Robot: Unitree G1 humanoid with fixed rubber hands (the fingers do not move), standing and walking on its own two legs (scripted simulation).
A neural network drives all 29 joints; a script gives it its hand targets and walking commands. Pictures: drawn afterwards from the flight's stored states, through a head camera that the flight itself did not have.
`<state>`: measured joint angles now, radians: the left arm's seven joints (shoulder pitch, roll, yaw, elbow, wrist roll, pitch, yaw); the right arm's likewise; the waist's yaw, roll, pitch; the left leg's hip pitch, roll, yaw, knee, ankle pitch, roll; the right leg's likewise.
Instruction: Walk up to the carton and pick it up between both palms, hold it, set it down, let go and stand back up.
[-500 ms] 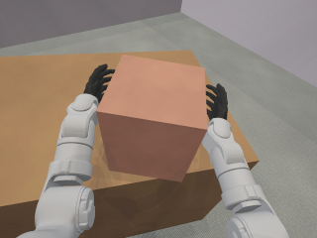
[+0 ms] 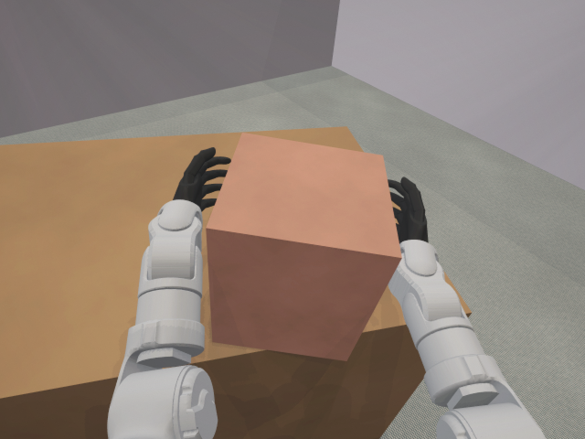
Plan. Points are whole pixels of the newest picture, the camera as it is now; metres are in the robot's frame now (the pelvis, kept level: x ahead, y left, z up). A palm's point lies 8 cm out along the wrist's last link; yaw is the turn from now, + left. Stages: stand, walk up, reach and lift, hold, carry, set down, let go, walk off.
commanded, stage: reach and lift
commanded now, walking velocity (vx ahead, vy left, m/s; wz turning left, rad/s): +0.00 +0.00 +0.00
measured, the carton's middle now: (296, 250) +0.37 -0.03 +0.08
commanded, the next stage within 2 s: none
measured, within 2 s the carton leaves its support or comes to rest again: neither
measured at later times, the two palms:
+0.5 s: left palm (163, 189) +0.40 +0.14 +0.19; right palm (395, 195) +0.37 -0.16 +0.18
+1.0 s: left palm (159, 170) +0.37 +0.14 +0.23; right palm (407, 166) +0.37 -0.17 +0.23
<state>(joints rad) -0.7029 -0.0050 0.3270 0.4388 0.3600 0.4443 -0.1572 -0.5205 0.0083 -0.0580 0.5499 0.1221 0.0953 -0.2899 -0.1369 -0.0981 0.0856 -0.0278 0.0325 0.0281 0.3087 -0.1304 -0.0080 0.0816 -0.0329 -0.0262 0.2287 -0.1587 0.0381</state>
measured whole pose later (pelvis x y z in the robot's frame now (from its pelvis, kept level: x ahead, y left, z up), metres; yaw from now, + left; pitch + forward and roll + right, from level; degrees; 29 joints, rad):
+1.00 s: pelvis -0.01 -0.01 +0.00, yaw +0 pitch -9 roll +0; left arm -0.81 0.00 0.39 0.34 0.34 0.71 -0.07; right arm -0.85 -0.11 0.01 0.69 0.23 0.31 -0.23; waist -0.09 -0.02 0.01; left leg -0.04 0.04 0.02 0.31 -0.12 -0.02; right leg 0.05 -0.02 -0.03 0.28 -0.17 0.02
